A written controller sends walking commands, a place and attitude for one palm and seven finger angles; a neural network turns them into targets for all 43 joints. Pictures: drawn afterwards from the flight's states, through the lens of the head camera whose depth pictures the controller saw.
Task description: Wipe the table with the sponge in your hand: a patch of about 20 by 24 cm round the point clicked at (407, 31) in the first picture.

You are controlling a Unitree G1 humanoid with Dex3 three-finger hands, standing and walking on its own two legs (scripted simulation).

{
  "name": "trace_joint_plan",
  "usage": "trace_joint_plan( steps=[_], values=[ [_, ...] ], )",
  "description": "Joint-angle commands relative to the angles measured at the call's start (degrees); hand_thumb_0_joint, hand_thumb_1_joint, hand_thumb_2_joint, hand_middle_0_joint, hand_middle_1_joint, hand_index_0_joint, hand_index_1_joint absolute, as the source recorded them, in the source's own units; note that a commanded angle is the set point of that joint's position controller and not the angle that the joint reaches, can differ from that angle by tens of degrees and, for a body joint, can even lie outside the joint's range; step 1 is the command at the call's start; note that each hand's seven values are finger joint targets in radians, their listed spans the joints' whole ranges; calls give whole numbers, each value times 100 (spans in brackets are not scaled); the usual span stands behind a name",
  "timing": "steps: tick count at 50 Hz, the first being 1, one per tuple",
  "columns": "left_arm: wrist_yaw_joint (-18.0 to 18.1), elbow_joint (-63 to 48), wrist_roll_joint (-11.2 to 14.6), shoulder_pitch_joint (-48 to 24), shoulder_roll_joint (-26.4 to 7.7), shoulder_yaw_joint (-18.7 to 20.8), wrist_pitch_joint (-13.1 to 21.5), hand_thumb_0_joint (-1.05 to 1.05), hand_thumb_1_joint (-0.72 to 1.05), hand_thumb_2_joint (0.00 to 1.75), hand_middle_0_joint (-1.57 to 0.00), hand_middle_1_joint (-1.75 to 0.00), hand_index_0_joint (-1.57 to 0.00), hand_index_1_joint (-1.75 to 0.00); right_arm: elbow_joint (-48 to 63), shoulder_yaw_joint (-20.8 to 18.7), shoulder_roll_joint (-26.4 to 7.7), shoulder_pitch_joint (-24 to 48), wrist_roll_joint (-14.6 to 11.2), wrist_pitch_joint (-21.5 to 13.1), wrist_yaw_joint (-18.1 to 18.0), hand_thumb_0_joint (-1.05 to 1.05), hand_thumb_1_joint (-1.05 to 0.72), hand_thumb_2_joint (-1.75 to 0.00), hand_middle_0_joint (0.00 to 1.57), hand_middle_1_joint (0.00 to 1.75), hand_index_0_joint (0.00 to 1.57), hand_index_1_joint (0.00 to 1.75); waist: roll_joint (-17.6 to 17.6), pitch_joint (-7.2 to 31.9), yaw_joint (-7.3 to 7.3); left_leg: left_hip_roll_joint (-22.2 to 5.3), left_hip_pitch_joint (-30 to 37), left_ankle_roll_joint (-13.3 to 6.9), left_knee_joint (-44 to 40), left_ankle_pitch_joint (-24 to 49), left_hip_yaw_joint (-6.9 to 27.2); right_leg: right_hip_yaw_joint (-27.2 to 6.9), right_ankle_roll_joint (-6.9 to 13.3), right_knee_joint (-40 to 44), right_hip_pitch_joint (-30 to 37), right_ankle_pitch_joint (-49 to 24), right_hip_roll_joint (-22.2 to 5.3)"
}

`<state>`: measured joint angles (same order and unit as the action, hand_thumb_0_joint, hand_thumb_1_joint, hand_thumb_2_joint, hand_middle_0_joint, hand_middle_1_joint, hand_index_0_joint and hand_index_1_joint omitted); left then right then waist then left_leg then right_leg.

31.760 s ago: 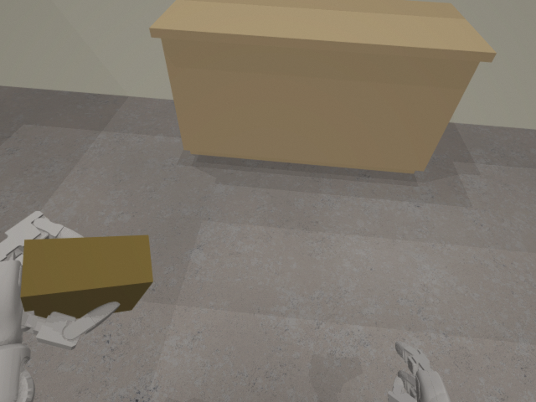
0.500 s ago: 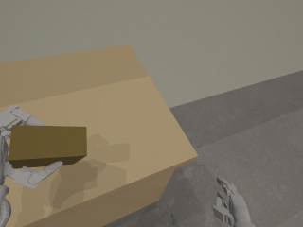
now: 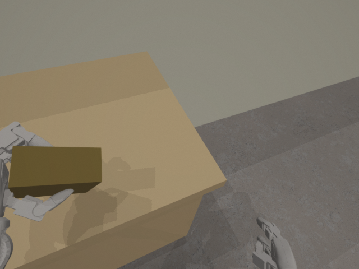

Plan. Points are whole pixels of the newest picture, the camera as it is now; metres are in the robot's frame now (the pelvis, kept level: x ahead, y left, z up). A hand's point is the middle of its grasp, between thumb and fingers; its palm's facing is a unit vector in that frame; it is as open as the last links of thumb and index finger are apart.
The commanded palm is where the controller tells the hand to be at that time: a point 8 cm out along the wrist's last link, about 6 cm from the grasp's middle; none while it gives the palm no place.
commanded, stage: shuffle to correct the standing spot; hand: left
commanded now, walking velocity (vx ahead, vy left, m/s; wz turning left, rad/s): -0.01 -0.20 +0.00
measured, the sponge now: (68, 173) +0.24 +0.22 +0.13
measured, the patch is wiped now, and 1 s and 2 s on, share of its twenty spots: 0.00 0.00 0.00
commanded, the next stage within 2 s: none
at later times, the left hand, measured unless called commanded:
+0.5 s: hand (90, 172) +0.23 +0.18 +0.15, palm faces +0.29 -0.86 -0.41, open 9.8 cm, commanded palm +0.17 +0.22 +0.17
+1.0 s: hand (84, 177) +0.22 +0.18 +0.15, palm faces +0.31 -0.85 -0.43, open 9.8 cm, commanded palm +0.16 +0.22 +0.17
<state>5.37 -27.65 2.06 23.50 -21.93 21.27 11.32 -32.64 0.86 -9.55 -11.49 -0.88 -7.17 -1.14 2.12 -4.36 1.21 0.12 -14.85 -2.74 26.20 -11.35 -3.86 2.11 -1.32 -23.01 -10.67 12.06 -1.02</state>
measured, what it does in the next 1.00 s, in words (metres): shifts its weight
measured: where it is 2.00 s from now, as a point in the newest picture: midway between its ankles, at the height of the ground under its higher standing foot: outside the picture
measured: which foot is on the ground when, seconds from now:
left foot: down 0.00-1.00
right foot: down 0.00-1.00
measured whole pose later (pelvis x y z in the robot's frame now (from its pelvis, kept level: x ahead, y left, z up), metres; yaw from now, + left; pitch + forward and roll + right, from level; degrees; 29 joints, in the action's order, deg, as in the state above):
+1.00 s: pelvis +0.01 -0.06 -0.01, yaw +0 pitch +0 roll -2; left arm 3.9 -32.2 4.7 27.4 -23.8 22.2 9.1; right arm -32.0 -0.7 -10.5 -11.2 -0.9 -4.9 -2.0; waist 1.0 -4.8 0.4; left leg -5.2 -18.3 2.3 32.3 -14.5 -0.8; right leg 4.7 3.9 -27.8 -13.2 15.4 4.2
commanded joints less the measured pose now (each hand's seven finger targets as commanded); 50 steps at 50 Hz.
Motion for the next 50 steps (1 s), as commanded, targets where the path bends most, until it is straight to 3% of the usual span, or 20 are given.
trace_joint_plan(
  steps=[1, 7, 8, 12, 13, 17, 18, 21, 22, 23, 27, 28, 30, 32, 34, 38, 42, 45, 47, 50],
  values=[
    [91, -1378, 125, -364, -868, 551, 358, 0, 10, 130, -120, -160, -120, -160, 931, -407, -878, 410, -10, -282, -43, 0, -90, -90, 20, 30, 20, 30, -768, 1090, -40, -968, 216, 168, -714, 54, 852, -119, 142, 71, 351, -293, -57],
    [90, -1451, 182, -268, -1034, 721, 263, 0, 10, 130, -120, -160, -120, -160, 945, -433, -887, 504, -15, -246, -77, 0, -90, -90, 20, 30, 20, 30, -684, 1053, -51, -829, 315, 147, -334, 107, 609, -311, 191, 232, 85, -572, -102],
    [57, -1408, 218, -276, -868, 559, 256, 0, 10, 130, -120, -160, -120, -160, 926, -423, -884, 421, 17, -223, -79, 0, -90, -90, 20, 30, 20, 30, -588, 1088, -75, -784, 254, 141, -265, 50, 576, -330, 207, 254, 98, -573, -104],
    [71, -1530, 255, -214, -1053, 735, 183, 0, 10, 130, -120, -160, -120, -160, 938, -471, -896, 479, -17, -195, -122, 0, -90, -90, 20, 30, 20, 30, -530, 1172, -76, -717, 447, 168, 87, 464, 481, -533, 306, 233, -43, -916, -233],
    [42, -1467, 294, -172, -938, 622, 178, 0, 10, 130, -120, -160, -120, -160, 926, -456, -902, 401, 24, -169, -119, 0, -90, -90, 20, 30, 20, 30, -481, 1185, -85, -700, 391, 154, 164, 430, 430, -516, 299, 246, -45, -917, -254],
    [62, -1554, 326, 17, -1139, 834, 121, 0, 10, 130, -120, -160, -120, -160, 940, -513, -907, 435, -20, -135, -157, 0, -90, -90, 20, 30, 20, 30, -351, 1229, -95, -638, 475, 171, 488, 606, 396, -660, 412, 191, -140, -1231, -434],
    [33, -1453, 357, 99, -992, 697, 118, 0, 10, 130, -120, -160, -120, -160, 922, -498, -908, 365, 9, -111, -155, 0, -90, -90, 20, 30, 20, 30, -237, 1183, -112, -630, 381, 158, 587, 573, 346, -629, 393, 209, -159, -1225, -446],
    [22, -1513, 385, 108, -1108, 809, 113, 0, 10, 130, -120, -160, -120, -160, 947, -548, -919, 353, -18, -87, -171, 0, -90, -90, 20, 30, 20, 30, -53, 1171, -117, -565, 311, 181, 823, 444, 303, -767, 415, 176, -155, -1466, -585],
    [55, -1565, 376, 126, -1156, 858, 98, 0, 10, 130, -120, -160, -120, -160, 923, -536, -925, 407, -32, -81, -183, 0, -90, -90, 20, 30, 20, 30, -198, 1150, -129, -554, 350, 183, 796, 522, 339, -794, 480, 147, -231, -1469, -608],
    [40, -1577, 402, 92, -1058, 757, 126, 0, 10, 130, -120, -160, -120, -160, 900, -511, -921, 354, -7, -71, -176, 0, -90, -90, 20, 30, 20, 30, -185, 1153, -147, -579, 339, 164, 760, 562, 345, -701, 458, 125, -227, -1361, -563],
    [56, -1738, 374, 102, -1277, 946, 165, 0, 10, 130, -120, -160, -120, -160, 930, -529, -933, 458, -12, -87, -215, 0, -90, -90, 20, 30, 20, 30, -565, 1066, -110, -782, 379, 104, 504, 898, 497, -573, 328, -38, -234, -1297, -430],
    [18, -1724, 382, 113, -1120, 803, 184, 0, 10, 130, -120, -160, -120, -160, 917, -503, -928, 386, 14, -83, -206, 0, -90, -90, 20, 30, 20, 30, -519, 1086, -115, -854, 316, 75, 420, 966, 549, -453, 270, -88, -156, -1223, -332],
    [-7, -1767, 373, 72, -1221, 889, 209, 0, 10, 130, -120, -160, -120, -160, 946, -545, -958, 372, 7, -96, -198, 0, -90, -90, 20, 30, 20, 30, -639, 1116, -78, -977, 223, 55, 356, 1074, 615, -426, 162, -132, 31, -1246, -282],
    [-3, -1721, 361, 121, -1202, 892, 185, 0, 10, 130, -120, -160, -120, -160, 945, -526, -934, 396, -9, -102, -200, 0, -90, -90, 20, 30, 20, 30, -708, 1113, -87, -1002, 276, 66, 301, 1188, 651, -402, 192, -139, 72, -1273, -268],
    [-42, -1706, 365, 117, -1169, 855, 196, 0, 10, 130, -120, -160, -120, -160, 948, -551, -969, 307, 7, -102, -177, 0, -90, -90, 20, 30, 20, 30, -631, 1178, -77, -1023, 231, 67, 329, 1092, 615, -371, 162, -108, 172, -1234, -245],
    [-33, -1693, 382, 225, -1090, 805, 174, 0, 10, 130, -120, -160, -120, -160, 931, -517, -928, 269, 8, -87, -156, 0, -90, -90, 20, 30, 20, 30, -473, 1264, -119, -902, 289, 103, 451, 866, 545, -444, 302, -32, 124, -1258, -356],
    [-3, -1723, 382, 178, -1190, 864, 146, 0, 10, 130, -120, -160, -120, -160, 944, -508, -910, 360, -25, -92, -170, 0, -90, -90, 20, 30, 20, 30, -486, 1026, -127, -843, 253, 119, 376, 333, 600, -609, 383, 62, -172, -825, -413],
    [-8, -1716, 379, 25, -1177, 833, 165, 0, 10, 130, -120, -160, -120, -160, 945, -498, -910, 354, 1, -80, -177, 0, -90, -90, 20, 30, 20, 30, -485, 914, -127, -913, 50, 75, 226, -8, 682, -569, 308, 88, -151, -496, -340],
    [28, -1779, 355, -28, -1193, 832, 159, 0, 10, 130, -120, -160, -120, -160, 924, -482, -896, 393, -16, -80, -180, 0, -90, -90, 20, 30, 20, 30, -625, 938, -143, -928, 121, 75, 128, 51, 745, -545, 347, 50, -145, -482, -336],
    [10, -1822, 347, -37, -1194, 830, 189, 0, 10, 130, -120, -160, -120, -160, 937, -498, -921, 357, 17, -89, -174, 0, -90, -90, 20, 30, 20, 30, -772, 1070, -109, -1103, 123, 17, 30, 555, 858, -365, 238, -58, 107, -707, -237]
  ],
)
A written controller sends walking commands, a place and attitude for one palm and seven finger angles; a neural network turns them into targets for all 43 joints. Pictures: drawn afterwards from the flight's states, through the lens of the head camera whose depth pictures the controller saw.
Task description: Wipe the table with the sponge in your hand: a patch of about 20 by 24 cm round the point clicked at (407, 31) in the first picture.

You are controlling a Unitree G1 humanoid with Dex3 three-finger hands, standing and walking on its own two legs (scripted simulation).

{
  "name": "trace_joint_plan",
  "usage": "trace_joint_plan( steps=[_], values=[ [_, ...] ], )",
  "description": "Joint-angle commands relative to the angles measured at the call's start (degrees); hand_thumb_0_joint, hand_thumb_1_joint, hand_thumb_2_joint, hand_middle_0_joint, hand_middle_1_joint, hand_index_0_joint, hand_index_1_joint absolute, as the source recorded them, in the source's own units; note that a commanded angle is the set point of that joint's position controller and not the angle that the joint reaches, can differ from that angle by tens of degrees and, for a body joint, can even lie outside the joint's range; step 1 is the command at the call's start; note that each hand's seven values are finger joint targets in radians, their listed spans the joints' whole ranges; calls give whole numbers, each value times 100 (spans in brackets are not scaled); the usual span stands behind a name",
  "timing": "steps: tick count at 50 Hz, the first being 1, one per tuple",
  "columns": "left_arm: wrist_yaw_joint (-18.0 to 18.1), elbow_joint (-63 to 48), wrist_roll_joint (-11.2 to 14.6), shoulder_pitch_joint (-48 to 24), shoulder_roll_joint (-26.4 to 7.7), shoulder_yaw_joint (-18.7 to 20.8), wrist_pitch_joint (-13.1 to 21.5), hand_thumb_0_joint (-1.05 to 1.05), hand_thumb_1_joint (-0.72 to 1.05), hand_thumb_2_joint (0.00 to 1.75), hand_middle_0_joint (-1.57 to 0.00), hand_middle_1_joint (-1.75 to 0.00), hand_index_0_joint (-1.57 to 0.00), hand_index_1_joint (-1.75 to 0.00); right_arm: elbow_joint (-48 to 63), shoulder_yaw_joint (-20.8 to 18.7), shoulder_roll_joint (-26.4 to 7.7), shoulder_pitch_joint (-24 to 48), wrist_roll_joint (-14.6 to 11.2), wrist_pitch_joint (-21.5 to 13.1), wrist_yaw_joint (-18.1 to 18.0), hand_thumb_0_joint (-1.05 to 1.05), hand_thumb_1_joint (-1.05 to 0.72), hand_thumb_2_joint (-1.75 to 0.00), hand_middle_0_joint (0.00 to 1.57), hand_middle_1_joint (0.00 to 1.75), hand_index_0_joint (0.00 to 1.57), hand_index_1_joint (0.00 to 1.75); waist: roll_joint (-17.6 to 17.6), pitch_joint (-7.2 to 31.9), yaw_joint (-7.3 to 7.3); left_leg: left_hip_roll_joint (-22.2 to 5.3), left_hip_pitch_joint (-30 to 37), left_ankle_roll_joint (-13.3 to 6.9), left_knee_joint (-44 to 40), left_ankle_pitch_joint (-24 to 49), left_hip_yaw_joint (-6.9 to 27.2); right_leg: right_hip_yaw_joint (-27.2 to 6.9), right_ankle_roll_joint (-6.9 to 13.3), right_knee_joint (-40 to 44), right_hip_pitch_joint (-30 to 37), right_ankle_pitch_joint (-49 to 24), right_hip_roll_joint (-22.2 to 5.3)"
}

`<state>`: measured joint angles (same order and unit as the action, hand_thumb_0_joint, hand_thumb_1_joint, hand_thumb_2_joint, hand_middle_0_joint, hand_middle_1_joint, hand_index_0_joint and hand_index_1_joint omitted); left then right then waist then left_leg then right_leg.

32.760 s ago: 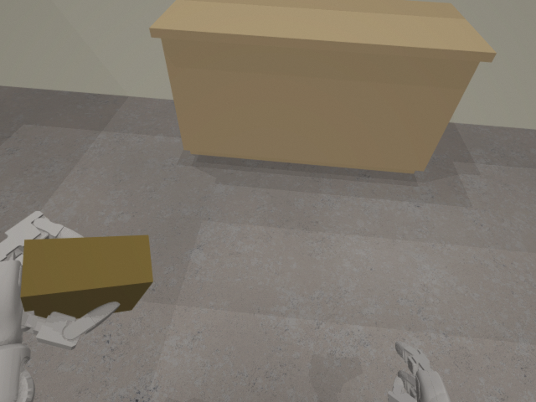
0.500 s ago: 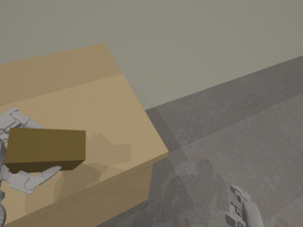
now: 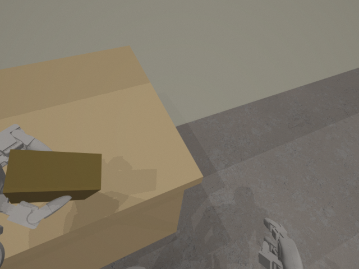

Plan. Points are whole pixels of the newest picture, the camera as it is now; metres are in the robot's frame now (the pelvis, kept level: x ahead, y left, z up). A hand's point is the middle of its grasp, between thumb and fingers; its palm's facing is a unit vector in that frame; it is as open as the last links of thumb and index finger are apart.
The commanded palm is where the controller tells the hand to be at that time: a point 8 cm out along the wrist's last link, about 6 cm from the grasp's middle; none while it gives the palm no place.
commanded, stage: shuffle to correct the standing spot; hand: left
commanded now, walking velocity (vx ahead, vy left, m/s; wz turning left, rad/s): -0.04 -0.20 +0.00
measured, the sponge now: (67, 179) +0.23 +0.21 +0.14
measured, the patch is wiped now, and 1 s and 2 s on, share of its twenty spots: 0.00 0.00 0.00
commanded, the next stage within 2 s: come to a stop and stand still in 1.68 s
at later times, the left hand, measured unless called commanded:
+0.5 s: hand (39, 173) +0.22 +0.24 +0.16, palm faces +0.30 -0.85 -0.44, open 9.8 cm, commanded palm +0.16 +0.28 +0.18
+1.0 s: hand (40, 178) +0.22 +0.23 +0.16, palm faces +0.30 -0.85 -0.44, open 9.8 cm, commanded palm +0.16 +0.27 +0.18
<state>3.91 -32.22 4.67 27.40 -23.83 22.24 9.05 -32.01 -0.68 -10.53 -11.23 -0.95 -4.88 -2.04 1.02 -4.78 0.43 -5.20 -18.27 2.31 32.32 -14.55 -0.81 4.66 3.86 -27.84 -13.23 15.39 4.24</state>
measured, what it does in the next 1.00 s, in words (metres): stands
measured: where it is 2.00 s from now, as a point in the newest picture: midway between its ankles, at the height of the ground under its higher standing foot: outside the picture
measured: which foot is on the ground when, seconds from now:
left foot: down 0.00-1.00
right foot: down 0.00-1.00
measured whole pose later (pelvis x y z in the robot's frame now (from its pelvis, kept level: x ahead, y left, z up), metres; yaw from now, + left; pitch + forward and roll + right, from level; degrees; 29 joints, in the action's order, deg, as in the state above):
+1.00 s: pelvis +0.00 -0.01 +0.00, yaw +0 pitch +0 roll -2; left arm 4.9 -32.3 4.8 28.5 -24.1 22.0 8.7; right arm -31.9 -0.9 -10.8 -11.3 -1.4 -4.1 -1.8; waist 0.2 -4.8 -0.3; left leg -5.7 -17.4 3.0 30.7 -13.5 -0.1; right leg 5.3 4.5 -25.8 -11.9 14.4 4.8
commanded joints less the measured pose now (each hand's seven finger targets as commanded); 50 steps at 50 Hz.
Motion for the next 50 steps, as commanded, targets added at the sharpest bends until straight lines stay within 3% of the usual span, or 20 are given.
trace_joint_plan(
  steps=[1, 4, 8, 12, 19, 23, 25, 29, 32, 36, 37, 42, 45, 48, 49, 50],
  values=[
    [144, -1301, 78, -367, -982, 728, 407, 0, 10, 130, -120, -160, -120, -160, 884, -349, -810, 319, 11, -321, -73, 0, -90, -90, 20, 30, 20, 30, -634, 1126, -21, -600, 493, -490, -547, 1010, 550, -607, -303, 440, 408, -1108, -758],
    [136, -1250, 73, -302, -926, 656, 392, 0, 10, 130, -120, -160, -120, -160, 887, -352, -817, 311, 4, -320, -57, 0, -90, -90, 20, 30, 20, 30, -696, 1086, -24, -608, 486, -487, -531, 1013, 511, -572, -331, 506, 448, -1104, -746],
    [158, -1192, 105, -256, -847, 609, 372, 0, 10, 130, -120, -160, -120, -160, 862, -335, -801, 265, -10, -284, -42, 0, -90, -90, 20, 30, 20, 30, -376, 1084, -73, -378, 473, -410, -346, 526, 364, -744, -150, 634, 313, -1015, -880],
    [215, -1354, 106, -294, -995, 706, 371, 0, 10, 130, -120, -160, -120, -160, 860, -340, -787, 335, -27, -283, -61, 0, -90, -90, 20, 30, 20, 30, -439, 1043, -99, -326, 528, -394, -328, 477, 416, -856, -60, 607, 156, -988, -987],
    [202, -1341, 88, -279, -1012, 741, 410, 0, 10, 130, -120, -160, -120, -160, 859, -354, -819, 322, -4, -277, -59, 0, -90, -90, 20, 30, 20, 30, -748, 1123, -62, -589, 500, -475, -558, 1080, 583, -609, -240, 485, 466, -1200, -782],
    [193, -1296, 104, -143, -893, 649, 394, 0, 10, 130, -120, -160, -120, -160, 844, -340, -809, 272, -19, -268, -34, 0, -90, -90, 20, 30, 20, 30, -652, 1223, -79, -529, 593, -434, -436, 1246, 508, -591, -174, 521, 538, -1396, -820],
    [187, -1343, 110, -114, -997, 733, 389, 0, 10, 130, -120, -160, -120, -160, 877, -376, -816, 274, -23, -276, -37, 0, -90, -90, 20, 30, 20, 30, -548, 1230, -67, -536, 622, -426, -361, 1292, 493, -645, -189, 535, 535, -1520, -872],
    [202, -1295, 129, -94, -1001, 742, 360, 0, 10, 130, -120, -160, -120, -160, 855, -374, -816, 258, -28, -252, -42, 0, -90, -90, 20, 30, 20, 30, -344, 1196, -93, -425, 634, -385, -213, 1137, 390, -754, -103, 568, 433, -1605, -984],
    [239, -1330, 135, -142, -996, 724, 339, 0, 10, 130, -120, -160, -120, -160, 834, -353, -782, 312, -54, -236, -56, 0, -90, -90, 20, 30, 20, 30, -400, 1144, -125, -361, 673, -367, -204, 983, 399, -863, -34, 575, 292, -1522, -1073],
    [231, -1208, 140, -153, -996, 758, 337, 0, 10, 130, -120, -160, -120, -160, 838, -342, -780, 312, -30, -216, -58, 0, -90, -90, 20, 30, 20, 30, -277, 1010, -101, -391, 506, -401, -245, 711, 408, -868, -139, 670, 270, -1277, -1026],
    [264, -1286, 132, -184, -1004, 728, 325, 0, 10, 130, -120, -160, -120, -160, 833, -329, -767, 357, -56, -202, -64, 0, -90, -90, 20, 30, 20, 30, -368, 1034, -120, -371, 548, -397, -295, 774, 456, -879, -79, 631, 282, -1276, -1059],
    [266, -1337, 108, -188, -972, 684, 343, 0, 10, 130, -120, -160, -120, -160, 851, -316, -773, 395, -50, -226, -62, 0, -90, -90, 20, 30, 20, 30, -677, 1006, -97, -529, 496, -433, -574, 953, 608, -736, -161, 551, 394, -1179, -920],
    [236, -1264, 106, -156, -989, 725, 358, 0, 10, 130, -120, -160, -120, -160, 868, -330, -785, 341, -30, -233, -54, 0, -90, -90, 20, 30, 20, 30, -578, 1016, -69, -583, 452, -464, -578, 780, 572, -706, -263, 646, 435, -1066, -861],
    [238, -1221, 118, -148, -862, 611, 342, 0, 10, 130, -120, -160, -120, -160, 849, -301, -769, 321, -35, -224, -52, 0, -90, -90, 20, 30, 20, 30, -521, 1061, -100, -496, 524, -434, -531, 661, 496, -741, -174, 669, 384, -1071, -881],
    [239, -1224, 114, -161, -968, 695, 341, 0, 10, 130, -120, -160, -120, -160, 865, -335, -789, 337, -32, -229, -56, 0, -90, -90, 20, 30, 20, 30, -545, 1018, -89, -489, 509, -432, -497, 499, 460, -814, -211, 730, 308, -1016, -909],
    [244, -1207, 115, -163, -952, 702, 327, 0, 10, 130, -120, -160, -120, -160, 851, -344, -782, 295, -39, -222, -49, 0, -90, -90, 20, 30, 20, 30, -390, 1044, -101, -446, 495, -416, -437, 483, 457, -838, -172, 731, 337, -1054, -945]
  ],
)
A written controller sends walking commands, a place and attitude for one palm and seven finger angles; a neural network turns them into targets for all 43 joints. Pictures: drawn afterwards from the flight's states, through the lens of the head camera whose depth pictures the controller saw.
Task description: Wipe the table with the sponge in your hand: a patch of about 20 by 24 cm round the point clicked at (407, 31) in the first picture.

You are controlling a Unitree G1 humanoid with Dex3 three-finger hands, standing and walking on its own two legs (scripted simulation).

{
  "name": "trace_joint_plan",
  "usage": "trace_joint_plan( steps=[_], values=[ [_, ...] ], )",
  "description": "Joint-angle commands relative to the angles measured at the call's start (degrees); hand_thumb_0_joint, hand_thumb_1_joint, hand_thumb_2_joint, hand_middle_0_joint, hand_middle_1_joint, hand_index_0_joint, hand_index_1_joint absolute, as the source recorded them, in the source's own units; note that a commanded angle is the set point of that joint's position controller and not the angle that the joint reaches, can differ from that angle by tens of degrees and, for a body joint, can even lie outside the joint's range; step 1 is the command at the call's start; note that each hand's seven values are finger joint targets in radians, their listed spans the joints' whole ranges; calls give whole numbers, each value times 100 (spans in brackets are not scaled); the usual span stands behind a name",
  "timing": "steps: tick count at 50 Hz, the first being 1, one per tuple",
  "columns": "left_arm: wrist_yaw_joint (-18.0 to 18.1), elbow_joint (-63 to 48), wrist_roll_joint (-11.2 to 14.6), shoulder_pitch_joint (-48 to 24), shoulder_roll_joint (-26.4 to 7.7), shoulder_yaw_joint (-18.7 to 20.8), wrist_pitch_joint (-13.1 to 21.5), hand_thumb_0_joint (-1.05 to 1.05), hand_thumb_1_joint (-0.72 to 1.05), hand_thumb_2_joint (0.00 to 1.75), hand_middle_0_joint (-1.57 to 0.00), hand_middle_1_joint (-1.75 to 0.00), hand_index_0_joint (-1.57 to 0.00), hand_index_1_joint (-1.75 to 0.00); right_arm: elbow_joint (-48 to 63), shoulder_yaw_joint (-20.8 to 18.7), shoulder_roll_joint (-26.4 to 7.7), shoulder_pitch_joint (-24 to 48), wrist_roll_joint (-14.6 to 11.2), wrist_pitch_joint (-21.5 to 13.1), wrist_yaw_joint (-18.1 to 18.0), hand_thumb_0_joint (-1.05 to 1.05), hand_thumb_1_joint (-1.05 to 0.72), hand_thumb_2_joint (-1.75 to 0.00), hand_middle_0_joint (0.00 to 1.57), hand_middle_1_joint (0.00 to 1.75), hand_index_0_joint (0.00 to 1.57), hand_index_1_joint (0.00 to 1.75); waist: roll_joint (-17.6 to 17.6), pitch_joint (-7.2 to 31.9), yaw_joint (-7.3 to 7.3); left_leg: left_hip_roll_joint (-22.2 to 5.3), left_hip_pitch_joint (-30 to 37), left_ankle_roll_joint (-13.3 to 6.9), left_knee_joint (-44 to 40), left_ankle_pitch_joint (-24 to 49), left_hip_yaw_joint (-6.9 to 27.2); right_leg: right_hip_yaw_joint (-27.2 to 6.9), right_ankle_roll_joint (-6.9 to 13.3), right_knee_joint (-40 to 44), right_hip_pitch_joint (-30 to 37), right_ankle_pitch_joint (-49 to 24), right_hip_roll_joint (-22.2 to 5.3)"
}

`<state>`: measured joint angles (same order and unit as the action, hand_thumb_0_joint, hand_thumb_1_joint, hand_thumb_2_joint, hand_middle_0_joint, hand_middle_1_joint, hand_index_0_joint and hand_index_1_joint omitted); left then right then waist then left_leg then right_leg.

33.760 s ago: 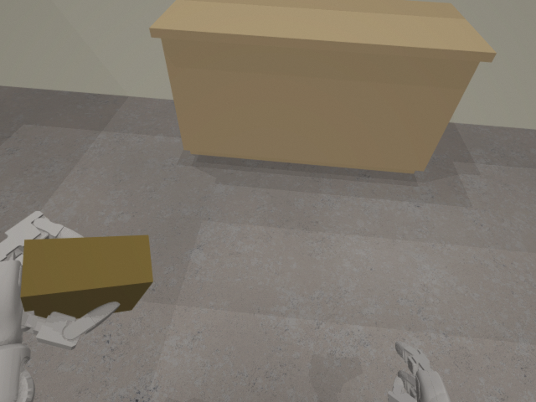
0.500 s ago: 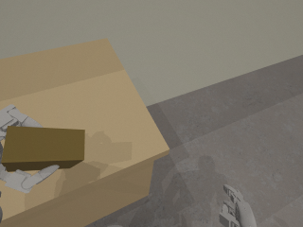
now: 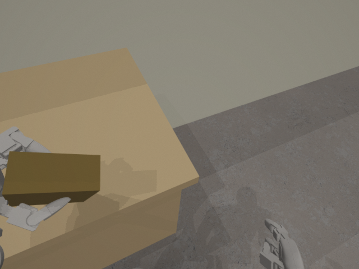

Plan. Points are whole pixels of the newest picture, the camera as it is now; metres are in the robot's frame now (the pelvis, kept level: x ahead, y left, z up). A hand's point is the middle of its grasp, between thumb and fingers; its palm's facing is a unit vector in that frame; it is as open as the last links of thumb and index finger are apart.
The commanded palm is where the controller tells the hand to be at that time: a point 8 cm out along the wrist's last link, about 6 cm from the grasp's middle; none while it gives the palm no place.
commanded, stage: shuffle to correct the standing spot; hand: left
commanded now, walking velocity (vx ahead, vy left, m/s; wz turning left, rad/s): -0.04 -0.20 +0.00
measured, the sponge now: (66, 181) +0.23 +0.21 +0.14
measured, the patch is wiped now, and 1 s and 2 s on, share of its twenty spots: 0.00 0.00 0.00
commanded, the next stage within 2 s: come to a stop and stand still in 0.68 s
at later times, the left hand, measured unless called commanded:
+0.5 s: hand (37, 180) +0.22 +0.24 +0.16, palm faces +0.29 -0.85 -0.44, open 9.8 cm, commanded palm +0.16 +0.28 +0.18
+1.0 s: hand (12, 159) +0.24 +0.27 +0.18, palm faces +0.38 -0.78 -0.49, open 9.8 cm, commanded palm +0.15 +0.28 +0.18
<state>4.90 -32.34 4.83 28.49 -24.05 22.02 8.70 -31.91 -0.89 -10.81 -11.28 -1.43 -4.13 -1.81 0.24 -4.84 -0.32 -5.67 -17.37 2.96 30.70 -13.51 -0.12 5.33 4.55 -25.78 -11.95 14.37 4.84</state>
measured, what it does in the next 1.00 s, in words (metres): stands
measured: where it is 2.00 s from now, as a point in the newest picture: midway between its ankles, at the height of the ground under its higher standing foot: outside the picture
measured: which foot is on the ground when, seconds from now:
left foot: down 0.00-1.00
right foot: down 0.00-1.00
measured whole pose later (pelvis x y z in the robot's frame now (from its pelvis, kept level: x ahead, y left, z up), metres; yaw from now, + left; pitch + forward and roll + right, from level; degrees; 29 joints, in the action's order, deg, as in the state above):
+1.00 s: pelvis -0.02 +0.00 +0.00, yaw -2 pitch +0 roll +0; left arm 2.8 -23.3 3.6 15.9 -27.2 29.1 10.0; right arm -31.3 -2.1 -13.8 -10.8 -1.7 -7.3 1.2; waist 1.1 -7.1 0.8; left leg -4.7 -17.8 1.8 30.6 -11.9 -4.6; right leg 2.8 1.6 -32.5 -16.5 15.5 2.8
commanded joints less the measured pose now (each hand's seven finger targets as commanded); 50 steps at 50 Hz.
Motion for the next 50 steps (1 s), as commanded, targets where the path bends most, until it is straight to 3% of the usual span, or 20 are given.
trace_joint_plan(
  steps=[1, 3, 5, 12, 14, 18, 22, 23, 24, 33, 40, 41, 42, 43, 44, 45, 46, 47, 48, 50],
  values=[
    [147, -1220, 106, -297, -920, 715, 362, 0, 10, 130, -120, -160, -120, -160, 838, -324, -760, 291, 9, -298, -64, 0, -90, -90, 20, 30, 20, 30, -266, 1091, -29, -362, 433, -467, -217, 438, 368, -940, -197, 527, 217, -1033, -1052],
    [162, -1281, 118, -282, -869, 645, 365, 0, 10, 130, -120, -160, -120, -160, 824, -292, -749, 313, 18, -299, -68, 0, -90, -90, 20, 30, 20, 30, -353, 1137, -51, -349, 570, -471, -201, 620, 360, -926, -135, 475, 129, -1126, -1056],
    [156, -1290, 114, -242, -976, 738, 356, 0, 10, 130, -120, -160, -120, -160, 852, -311, -741, 347, 21, -302, -73, 0, -90, -90, 20, 30, 20, 30, -324, 1109, -29, -405, 540, -483, -207, 674, 381, -920, -226, 473, 152, -1170, -1047],
    [164, -1308, 100, -190, -961, 727, 347, 0, 10, 130, -120, -160, -120, -160, 845, -300, -729, 380, -9, -276, -75, 0, -90, -90, 20, 30, 20, 30, -576, 1097, -39, -489, 524, -483, -327, 1017, 483, -807, -210, 392, 290, -1272, -986],
    [147, -1266, 105, -184, -982, 753, 366, 0, 10, 130, -120, -160, -120, -160, 854, -303, -749, 356, 15, -278, -72, 0, -90, -90, 20, 30, 20, 30, -510, 1052, -21, -503, 453, -497, -343, 789, 458, -796, -264, 466, 252, -1124, -950],
    [148, -1202, 128, -144, -879, 674, 343, 0, 10, 130, -120, -160, -120, -160, 836, -271, -737, 323, 8, -261, -65, 0, -90, -90, 20, 30, 20, 30, -330, 1100, -50, -423, 471, -474, -283, 679, 431, -814, -175, 466, 225, -1092, -993],
    [181, -1289, 115, -235, -1001, 742, 333, 0, 10, 130, -120, -160, -120, -160, 845, -278, -729, 382, -7, -262, -81, 0, -90, -90, 20, 30, 20, 30, -407, 994, -60, -396, 427, -474, -327, 401, 455, -884, -167, 516, 121, -889, -1049],
    [167, -1236, 129, -221, -862, 651, 344, 0, 10, 130, -120, -160, -120, -160, 828, -256, -729, 341, 16, -259, -75, 0, -90, -90, 20, 30, 20, 30, -387, 996, -64, -392, 410, -485, -351, 347, 451, -859, -168, 517, 95, -811, -998],
    [169, -1282, 112, -229, -980, 745, 349, 0, 10, 130, -120, -160, -120, -160, 839, -295, -755, 358, 18, -266, -79, 0, -90, -90, 20, 30, 20, 30, -452, 1009, -46, -422, 445, -499, -350, 377, 450, -888, -211, 533, 91, -863, -993],
    [168, -1298, 119, -115, -931, 713, 349, 0, 10, 130, -120, -160, -120, -160, 822, -269, -728, 351, 26, -253, -76, 0, -90, -90, 20, 30, 20, 30, -531, 1176, -42, -517, 569, -504, -295, 1148, 476, -729, -238, 415, 317, -1359, -951],
    [185, -1115, 149, -160, -922, 733, 289, 0, 10, 130, -120, -160, -120, -160, 829, -284, -729, 332, -12, -213, -61, 0, -90, -90, 20, 30, 20, 30, -136, 982, -67, -213, 418, -436, -14, 178, 281, -1085, -175, 672, 37, -945, -1188],
    [-41, -1650, -654, -5385, -5087, 3859, 839, 0, 10, 130, -120, -160, -120, -160, 166, -509, -891, -721, 286, -741, -158, 0, -90, -90, 20, 30, 20, 30, 1182, 458, 260, 290, -188, -248, 123, 554, -1058, -828, -1063, 1097, 159, -3357, -722],
    [-184, 347, -262, -4281, -3384, 2665, 543, 0, 10, 130, -120, -160, -120, -160, 255, -529, -803, -170, 125, -617, -247, 0, -90, -90, 20, 30, 20, 30, 136, 549, 124, 220, -2, -273, -147, 794, -551, -1009, -172, 267, 262, -3377, -1397],
    [-335, 741, -175, -2903, -1760, 1377, 470, 0, 10, 130, -120, -160, -120, -160, 504, -499, -900, -38, 120, -690, -135, 0, -90, -90, 20, 30, 20, 30, -364, 1284, 203, 223, 598, -316, -146, 1116, -491, -1454, -273, -52, 363, -3688, -1325],
    [-403, 785, -81, -1899, -1346, 1030, 520, 0, 10, 130, -120, -160, -120, -160, 647, -444, -932, -83, 49, -714, -36, 0, -90, -90, 20, 30, 20, 30, -615, 1482, 275, 162, 897, -476, -137, 1372, -527, -1248, -719, -241, 342, -3812, -1223],
    [-419, 296, -32, -1227, -1031, 754, 559, 0, 10, 130, -120, -160, -120, -160, 729, -430, -977, -105, 11, -672, 103, 0, -90, -90, 20, 30, 20, 30, -739, 1717, 266, 49, 1025, -633, -201, 1753, -419, -1002, -994, -552, 466, -3778, -1103],
    [-405, -229, -24, -837, -789, 534, 593, 0, 10, 130, -120, -160, -120, -160, 834, -404, -948, -1, -31, -656, 225, 0, -90, -90, 20, 30, 20, 30, -755, 1802, 281, -95, 1005, -746, -153, 2125, -297, -826, -1116, -825, 489, -3504, -1018],
    [-353, -365, -2, -359, -526, 364, 560, 0, 10, 130, -120, -160, -120, -160, 865, -375, -862, 180, -77, -656, 290, 0, -90, -90, 20, 30, 20, 30, -679, 1868, 305, -278, 1079, -851, -63, 2341, -101, -682, -1079, -1016, 360, -2947, -940],
    [-302, -658, -54, -184, -545, 385, 543, 0, 10, 130, -120, -160, -120, -160, 966, -366, -877, 164, -67, -627, 345, 0, -90, -90, 20, 30, 20, 30, -481, 1799, 322, -323, 703, -819, -39, 2223, -14, -625, -994, -850, 504, -2294, -865],
    [-169, -880, -116, -120, -906, 728, 537, 0, 10, 130, -120, -160, -120, -160, 1019, -319, -828, 234, -71, -639, 324, 0, -90, -90, 20, 30, 20, 30, 297, 1409, 310, 1, 158, -555, 191, 1054, -217, -805, -783, -11, 518, -1668, -963]
  ],
)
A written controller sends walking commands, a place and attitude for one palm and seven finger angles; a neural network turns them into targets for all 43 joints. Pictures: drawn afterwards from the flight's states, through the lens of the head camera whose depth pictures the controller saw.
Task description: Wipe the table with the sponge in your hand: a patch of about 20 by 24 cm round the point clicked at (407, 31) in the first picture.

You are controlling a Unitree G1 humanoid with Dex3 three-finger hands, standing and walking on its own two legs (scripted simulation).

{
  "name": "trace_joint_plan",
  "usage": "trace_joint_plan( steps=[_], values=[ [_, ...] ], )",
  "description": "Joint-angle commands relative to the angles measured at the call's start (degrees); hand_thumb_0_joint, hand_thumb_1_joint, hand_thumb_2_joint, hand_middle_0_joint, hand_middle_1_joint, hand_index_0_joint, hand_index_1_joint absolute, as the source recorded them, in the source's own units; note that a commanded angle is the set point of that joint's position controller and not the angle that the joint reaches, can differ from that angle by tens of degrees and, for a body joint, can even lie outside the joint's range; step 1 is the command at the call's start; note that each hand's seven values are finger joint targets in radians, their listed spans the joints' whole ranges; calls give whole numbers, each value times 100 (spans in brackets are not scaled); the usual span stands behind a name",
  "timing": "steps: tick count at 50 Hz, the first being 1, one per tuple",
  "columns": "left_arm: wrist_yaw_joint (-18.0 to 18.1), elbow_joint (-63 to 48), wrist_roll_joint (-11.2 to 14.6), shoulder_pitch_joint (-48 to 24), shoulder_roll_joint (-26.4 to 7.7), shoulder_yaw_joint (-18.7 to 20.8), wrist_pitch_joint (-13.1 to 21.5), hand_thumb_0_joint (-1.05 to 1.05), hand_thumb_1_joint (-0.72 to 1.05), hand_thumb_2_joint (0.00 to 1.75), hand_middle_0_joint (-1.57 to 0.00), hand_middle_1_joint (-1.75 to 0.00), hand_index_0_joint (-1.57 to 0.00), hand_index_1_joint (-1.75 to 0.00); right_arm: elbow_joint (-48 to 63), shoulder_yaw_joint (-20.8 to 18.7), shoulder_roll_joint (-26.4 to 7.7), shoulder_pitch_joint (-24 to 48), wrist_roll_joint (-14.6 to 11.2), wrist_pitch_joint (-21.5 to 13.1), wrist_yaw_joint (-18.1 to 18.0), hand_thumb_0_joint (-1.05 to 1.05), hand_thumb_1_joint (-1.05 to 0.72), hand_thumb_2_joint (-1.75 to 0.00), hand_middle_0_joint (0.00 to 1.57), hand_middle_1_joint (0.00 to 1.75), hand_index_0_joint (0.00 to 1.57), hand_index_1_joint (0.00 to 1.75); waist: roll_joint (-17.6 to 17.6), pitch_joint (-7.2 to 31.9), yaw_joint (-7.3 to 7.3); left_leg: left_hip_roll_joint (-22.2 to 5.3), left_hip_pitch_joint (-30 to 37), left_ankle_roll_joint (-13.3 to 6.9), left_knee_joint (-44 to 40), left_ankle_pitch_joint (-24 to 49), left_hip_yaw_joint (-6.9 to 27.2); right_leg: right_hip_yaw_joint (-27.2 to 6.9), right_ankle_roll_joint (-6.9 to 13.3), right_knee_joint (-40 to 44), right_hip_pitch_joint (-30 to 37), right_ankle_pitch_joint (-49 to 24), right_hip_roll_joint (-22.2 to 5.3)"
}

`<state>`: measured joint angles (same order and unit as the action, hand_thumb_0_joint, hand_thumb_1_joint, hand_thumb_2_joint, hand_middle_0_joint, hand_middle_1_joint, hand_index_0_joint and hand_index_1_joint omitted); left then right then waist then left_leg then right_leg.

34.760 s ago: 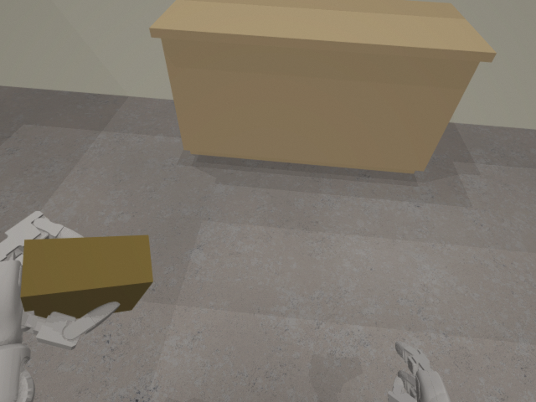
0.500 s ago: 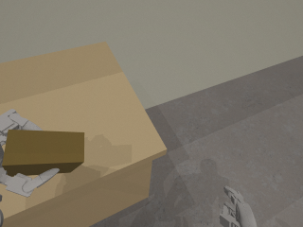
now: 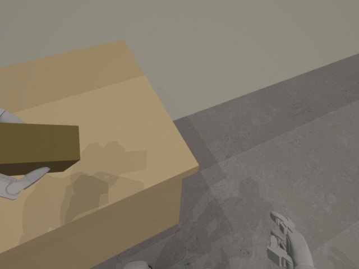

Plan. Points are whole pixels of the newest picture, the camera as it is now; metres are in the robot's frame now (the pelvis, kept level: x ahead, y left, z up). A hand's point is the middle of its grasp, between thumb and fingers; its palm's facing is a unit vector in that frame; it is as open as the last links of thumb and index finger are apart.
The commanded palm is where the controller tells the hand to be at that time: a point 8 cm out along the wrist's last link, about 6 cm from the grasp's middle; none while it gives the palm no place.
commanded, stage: come to a stop and stand still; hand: left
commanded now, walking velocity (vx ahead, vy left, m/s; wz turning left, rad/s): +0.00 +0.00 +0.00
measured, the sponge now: (44, 152) +0.27 +0.25 +0.16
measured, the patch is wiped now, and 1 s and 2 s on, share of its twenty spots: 0.00 0.00 0.00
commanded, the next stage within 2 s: look again from close up in 0.88 s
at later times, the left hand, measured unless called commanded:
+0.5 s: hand out of the picture +0.21 +0.32 +0.16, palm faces +0.39 -0.84 -0.37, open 9.8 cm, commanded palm +0.15 +0.35 +0.18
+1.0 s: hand out of the picture +0.24 +0.32 +0.16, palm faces +0.36 -0.84 -0.42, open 9.8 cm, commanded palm +0.18 +0.35 +0.18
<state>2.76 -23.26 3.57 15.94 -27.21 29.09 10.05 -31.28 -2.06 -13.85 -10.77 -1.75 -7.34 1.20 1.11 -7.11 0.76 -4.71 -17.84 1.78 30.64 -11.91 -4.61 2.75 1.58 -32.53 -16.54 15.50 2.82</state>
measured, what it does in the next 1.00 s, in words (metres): shifts its weight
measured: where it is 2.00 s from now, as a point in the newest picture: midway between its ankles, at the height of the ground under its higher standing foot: outside the picture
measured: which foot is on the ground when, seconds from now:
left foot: down 0.00-1.00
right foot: down 0.00-1.00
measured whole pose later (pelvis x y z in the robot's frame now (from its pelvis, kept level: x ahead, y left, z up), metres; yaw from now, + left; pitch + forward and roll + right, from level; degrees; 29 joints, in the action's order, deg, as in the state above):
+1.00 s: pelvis +0.02 +0.07 +0.01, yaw +1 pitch +0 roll -2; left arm 4.9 -26.8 1.0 25.2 -22.5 20.0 11.4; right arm -32.8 1.3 -10.9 -12.0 -0.7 -6.8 -1.7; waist 1.3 -2.4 0.9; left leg 1.2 -14.4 -3.1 26.7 -12.2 -1.9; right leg 1.9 -1.1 -22.4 -9.6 12.4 -0.5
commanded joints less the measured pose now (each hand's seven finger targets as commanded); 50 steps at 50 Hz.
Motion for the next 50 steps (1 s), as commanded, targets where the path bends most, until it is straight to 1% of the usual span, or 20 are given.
trace_joint_plan(
  steps=[1, 2, 3, 4, 5, 7, 8, 10, 15, 18, 22, 23, 27, 28, 32, 35, 37, 38, 42, 50],
  values=[
    [133, -1804, 27, 1181, -834, 306, 422, 0, 10, 130, -120, -160, -120, -160, 914, -176, -474, 195, -21, -317, -50, 0, -90, -90, 20, 30, 20, 30, 679, 1551, 178, 134, 149, -352, 415, 181, 131, -815, -365, 1043, 825, -1817, -968],
    [295, -1896, 48, 1136, -1165, 624, 434, 0, 10, 130, -120, -160, -120, -160, 818, -133, -448, 230, -39, -254, -125, 0, -90, -90, 20, 30, 20, 30, 818, 1569, 121, 357, 99, -284, 484, -270, 141, -1183, -145, 1261, 693, -1525, -1270],
    [334, -1767, 120, 1103, -969, 571, 458, 0, 10, 130, -120, -160, -120, -160, 815, -108, -384, 208, -4, -253, -217, 0, -90, -90, 20, 30, 20, 30, 896, 1456, 73, 450, 111, -253, 529, -522, 217, -1302, 62, 1452, 478, -899, -1414],
    [365, -1940, 150, 902, -974, 561, 494, 0, 10, 130, -120, -160, -120, -160, 827, -68, -371, 254, 23, -272, -293, 0, -90, -90, 20, 30, 20, 30, 612, 1328, 49, 437, 277, -252, 354, -515, 322, -1362, 234, 1543, 208, -384, -1426],
    [396, -1993, 153, 752, -963, 554, 527, 0, 10, 130, -120, -160, -120, -160, 785, -38, -372, 286, 41, -304, -364, 0, -90, -90, 20, 30, 20, 30, 290, 1305, 22, 386, 528, -276, -13, -424, 407, -1286, 292, 1499, 51, 93, -1315],
    [441, -2031, 98, 312, -979, 452, 589, 0, 10, 130, -120, -160, -120, -160, 706, -26, -452, 365, 67, -344, -479, 0, -90, -90, 20, 30, 20, 30, -408, 1039, -4, 128, 965, -353, -559, -497, 679, -1017, 162, 1397, -388, 773, -951],
    [408, -1755, 69, 208, -739, 223, 604, 0, 10, 130, -120, -160, -120, -160, 683, -6, -459, 322, 76, -369, -506, 0, -90, -90, 20, 30, 20, 30, -679, 939, 4, -36, 751, -433, -886, -854, 894, -842, 74, 1292, -263, 919, -745],
    [372, -1552, -75, -161, -690, 86, 629, 0, 10, 130, -120, -160, -120, -160, 700, 26, -492, 316, 68, -440, -485, 0, -90, -90, 20, 30, 20, 30, -1106, 786, 45, -218, -2, -561, -1343, -1797, 1191, -595, -46, 986, 296, 785, -502],
    [311, -1300, -271, -240, -223, -428, 604, 0, 10, 130, -120, -160, -120, -160, 666, 37, -498, 207, 68, -574, -352, 0, -90, -90, 20, 30, 20, 30, -602, 1006, 77, -252, -254, -601, -1446, -2100, 1245, -390, -93, 855, 798, 381, -427],
    [311, -1260, -319, -67, -61, -592, 569, 0, 10, 130, -120, -160, -120, -160, 630, 68, -502, 211, 104, -553, -298, 0, -90, -90, 20, 30, 20, 30, -471, 971, 57, -182, -210, -557, -1432, -2135, 1217, -410, -82, 1057, 642, 469, -441],
    [357, -1435, -347, -162, -376, -294, 595, 0, 10, 130, -120, -160, -120, -160, 609, 89, -466, 324, 119, -531, -292, 0, -90, -90, 20, 30, 20, 30, -537, 949, 43, -182, -150, -527, -1432, -1936, 1230, -456, -56, 1155, 639, 288, -461],
    [337, -1449, -335, -216, -233, -413, 624, 0, 10, 130, -120, -160, -120, -160, 621, 107, -452, 274, 148, -529, -299, 0, -90, -90, 20, 30, 20, 30, -581, 996, 19, -178, -118, -517, -1475, -1851, 1290, -431, -41, 1112, 684, 170, -444],
    [359, -1729, -326, -296, -473, -191, 698, 0, 10, 130, -120, -160, -120, -160, 635, 103, -423, 326, 145, -559, -314, 0, -90, -90, 20, 30, 20, 30, -1002, 1194, 35, -253, 170, -458, -1504, -1094, 1343, -355, -32, 931, 857, -337, -443],
    [343, -1699, -302, -230, -349, -288, 719, 0, 10, 130, -120, -160, -120, -160, 634, 111, -408, 267, 167, -554, -315, 0, -90, -90, 20, 30, 20, 30, -912, 1266, 39, -260, 306, -446, -1441, -777, 1324, -311, -28, 938, 846, -482, -439],
    [334, -1703, -256, 86, -372, -272, 682, 0, 10, 130, -120, -160, -120, -160, 629, 77, -418, 240, 155, -539, -298, 0, -90, -90, 20, 30, 20, 30, -744, 1534, 43, -183, 874, -251, -1059, 936, 1124, -256, -14, 932, 835, -1069, -504],
    [316, -1723, -227, 214, -318, -344, 650, 0, 10, 130, -120, -160, -120, -160, 634, 36, -473, 185, 161, -462, -283, 0, -90, -90, 20, 30, 20, 30, -645, 1675, 37, -204, 1096, -158, -860, 1797, 1051, -239, -17, 943, 839, -1311, -539],
    [335, -1688, -230, 354, -358, -310, 606, 0, 10, 130, -120, -160, -120, -160, 632, 31, -467, 244, 141, -416, -281, 0, -90, -90, 20, 30, 20, 30, -784, 1693, 30, -197, 1198, -109, -807, 2146, 1011, -215, -23, 921, 798, -1355, -539],
    [321, -1642, -211, 395, -255, -404, 601, 0, 10, 130, -120, -160, -120, -160, 638, 31, -475, 205, 151, -383, -280, 0, -90, -90, 20, 30, 20, 30, -760, 1661, 25, -216, 1175, -100, -817, 2136, 1005, -189, -23, 931, 779, -1302, -534],
    [356, -1745, -189, 395, -468, -231, 564, 0, 10, 130, -120, -160, -120, -160, 674, 21, -491, 275, 118, -292, -319, 0, -90, -90, 20, 30, 20, 30, -686, 1585, 25, -168, 940, -98, -875, 1791, 1017, -219, -6, 983, 934, -1330, -568],
    [388, -1715, -124, 403, -469, -250, 533, 0, 10, 130, -120, -160, -120, -160, 704, 20, -492, 276, 102, -258, -397, 0, -90, -90, 20, 30, 20, 30, -610, 1528, 29, -100, 709, -274, -949, 822, 973, -390, 13, 1158, 1035, -1252, -691]
  ],
)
